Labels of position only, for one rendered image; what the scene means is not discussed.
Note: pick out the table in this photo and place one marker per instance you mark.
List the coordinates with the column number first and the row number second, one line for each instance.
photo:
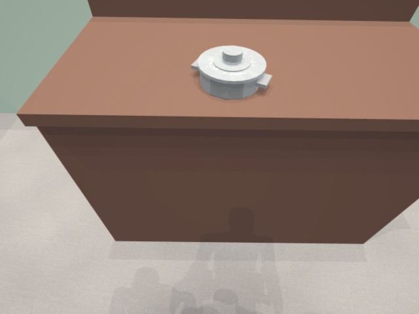
column 327, row 153

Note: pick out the knob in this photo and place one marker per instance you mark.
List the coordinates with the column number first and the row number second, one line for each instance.
column 232, row 54

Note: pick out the pot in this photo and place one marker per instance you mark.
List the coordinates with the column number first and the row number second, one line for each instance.
column 231, row 91

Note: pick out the lid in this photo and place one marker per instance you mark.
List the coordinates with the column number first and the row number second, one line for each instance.
column 250, row 68

